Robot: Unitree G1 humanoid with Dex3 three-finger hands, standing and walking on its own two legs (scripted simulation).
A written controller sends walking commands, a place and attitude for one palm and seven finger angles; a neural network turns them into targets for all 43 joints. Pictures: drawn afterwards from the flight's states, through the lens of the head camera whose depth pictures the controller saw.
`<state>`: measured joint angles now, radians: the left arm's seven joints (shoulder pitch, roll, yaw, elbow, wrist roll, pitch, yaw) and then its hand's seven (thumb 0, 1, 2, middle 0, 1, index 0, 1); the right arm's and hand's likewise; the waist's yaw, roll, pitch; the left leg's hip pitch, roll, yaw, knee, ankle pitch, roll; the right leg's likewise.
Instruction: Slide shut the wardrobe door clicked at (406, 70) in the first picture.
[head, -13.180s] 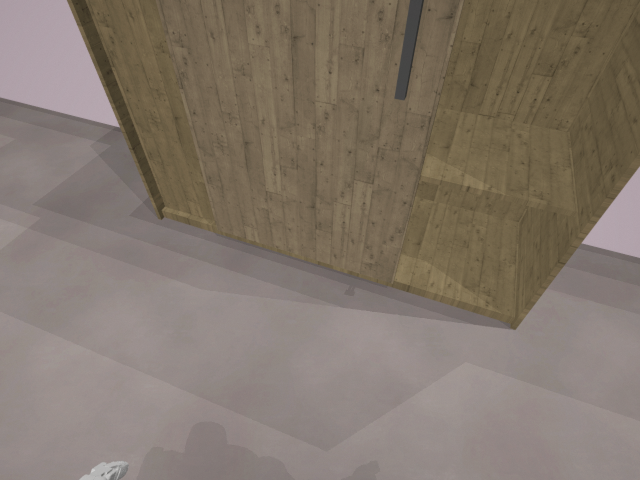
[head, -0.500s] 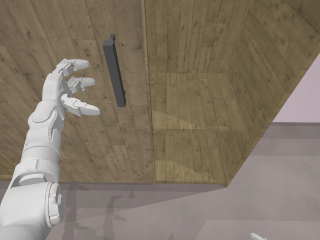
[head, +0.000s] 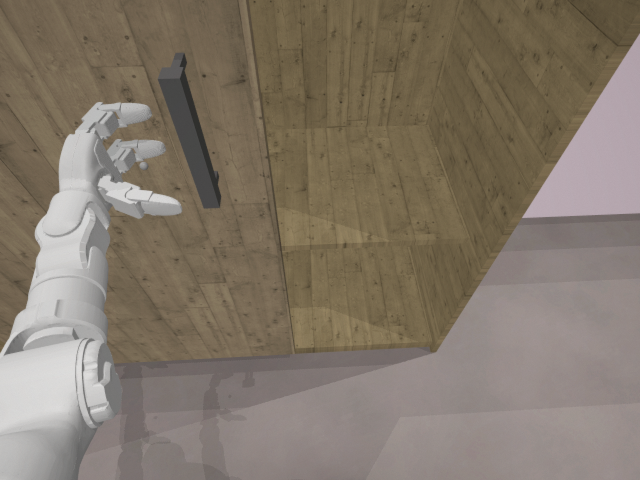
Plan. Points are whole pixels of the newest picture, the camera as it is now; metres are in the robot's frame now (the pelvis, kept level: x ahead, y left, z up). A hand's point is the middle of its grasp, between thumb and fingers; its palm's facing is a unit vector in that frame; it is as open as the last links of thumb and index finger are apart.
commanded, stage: move the hooked fingers beside the handle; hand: left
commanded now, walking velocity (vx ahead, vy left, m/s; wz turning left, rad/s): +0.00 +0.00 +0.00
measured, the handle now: (197, 137) +0.52 +0.14 +0.15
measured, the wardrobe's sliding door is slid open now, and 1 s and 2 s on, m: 0.44 0.44 0.44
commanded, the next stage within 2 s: feel for the door with the fingertips in 0.44 s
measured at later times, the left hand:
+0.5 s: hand (141, 167) +0.46 +0.20 +0.15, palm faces +0.03 -1.00 +0.00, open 14.0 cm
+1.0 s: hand (176, 164) +0.47 +0.16 +0.15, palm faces +0.02 -1.00 +0.01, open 14.0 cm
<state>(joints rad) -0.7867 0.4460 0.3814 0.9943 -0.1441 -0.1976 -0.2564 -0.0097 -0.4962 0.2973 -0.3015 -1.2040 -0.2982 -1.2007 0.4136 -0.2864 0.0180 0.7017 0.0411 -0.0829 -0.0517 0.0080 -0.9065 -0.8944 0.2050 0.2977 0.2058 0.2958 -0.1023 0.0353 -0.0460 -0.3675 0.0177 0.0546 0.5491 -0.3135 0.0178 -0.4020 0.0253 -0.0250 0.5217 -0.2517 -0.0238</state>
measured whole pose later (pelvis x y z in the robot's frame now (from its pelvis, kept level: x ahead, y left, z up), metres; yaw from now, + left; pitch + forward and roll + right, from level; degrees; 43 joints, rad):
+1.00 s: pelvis +0.01 +0.01 +0.00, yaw +0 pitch +7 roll -1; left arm -0.80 0.32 0.30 0.95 -0.13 -0.17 -0.14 -0.01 -0.50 0.30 -0.30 -1.21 -0.30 -1.20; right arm 0.38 -0.26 0.02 0.70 0.03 -0.08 -0.03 0.01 -0.91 -0.89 0.21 0.30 0.21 0.30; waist -0.09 0.04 -0.06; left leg -0.35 0.01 0.05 0.56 -0.33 0.03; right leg -0.38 0.02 -0.03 0.53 -0.27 -0.01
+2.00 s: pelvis +0.00 +0.01 +0.00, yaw +1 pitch +7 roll -1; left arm -0.83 0.31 0.27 0.99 -0.13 -0.19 -0.12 -0.01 -0.50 0.30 -0.30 -1.21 -0.30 -1.20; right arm 0.36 -0.26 0.02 0.70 0.04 -0.10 -0.03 0.01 -0.91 -0.89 0.20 0.30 0.21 0.30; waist -0.09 0.04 -0.05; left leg -0.38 0.01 0.05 0.58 -0.32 0.03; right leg -0.40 0.01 -0.03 0.54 -0.26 -0.02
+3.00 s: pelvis +0.00 +0.00 +0.00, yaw +0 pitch +7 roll +0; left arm -0.84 0.24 0.23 0.97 -0.12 -0.19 -0.02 -0.01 -0.50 0.30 -0.28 -1.20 -0.26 -1.20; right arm 0.37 -0.26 0.01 0.72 0.03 -0.10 -0.02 0.01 -0.91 -0.89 0.20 0.30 0.20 0.30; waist -0.09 0.05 -0.05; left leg -0.35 0.01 0.05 0.56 -0.32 0.01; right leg -0.39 0.02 -0.03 0.54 -0.27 -0.03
